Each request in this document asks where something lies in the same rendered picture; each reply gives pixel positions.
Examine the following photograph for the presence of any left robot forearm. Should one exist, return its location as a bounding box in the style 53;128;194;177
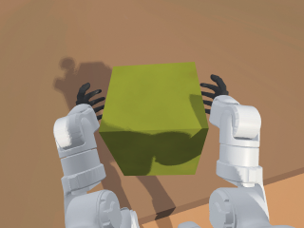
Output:
53;104;106;227

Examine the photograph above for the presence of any carton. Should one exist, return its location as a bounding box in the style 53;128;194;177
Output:
99;62;209;176

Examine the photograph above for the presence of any right robot upper arm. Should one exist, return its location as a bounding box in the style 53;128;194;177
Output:
209;187;295;228

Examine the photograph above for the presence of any right robot hand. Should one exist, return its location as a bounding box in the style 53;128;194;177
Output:
200;74;229;114

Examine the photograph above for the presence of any left robot upper arm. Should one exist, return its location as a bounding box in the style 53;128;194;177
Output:
66;189;123;228

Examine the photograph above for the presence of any right robot forearm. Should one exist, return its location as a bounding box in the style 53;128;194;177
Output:
209;95;269;216

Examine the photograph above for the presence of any left robot hand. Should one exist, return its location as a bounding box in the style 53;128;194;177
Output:
75;83;105;121

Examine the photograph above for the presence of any left robot thigh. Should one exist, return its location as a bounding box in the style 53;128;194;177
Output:
119;209;140;228

